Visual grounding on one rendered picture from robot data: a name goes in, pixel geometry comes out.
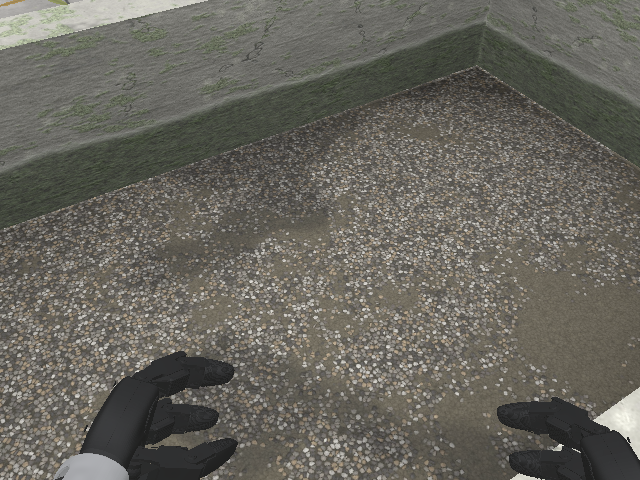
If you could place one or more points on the right robot hand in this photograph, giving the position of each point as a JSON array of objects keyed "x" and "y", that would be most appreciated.
[{"x": 605, "y": 454}]

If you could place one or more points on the left robot hand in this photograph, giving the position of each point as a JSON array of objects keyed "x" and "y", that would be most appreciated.
[{"x": 132, "y": 417}]

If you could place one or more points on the left robot forearm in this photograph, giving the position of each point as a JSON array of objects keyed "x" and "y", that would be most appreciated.
[{"x": 89, "y": 466}]

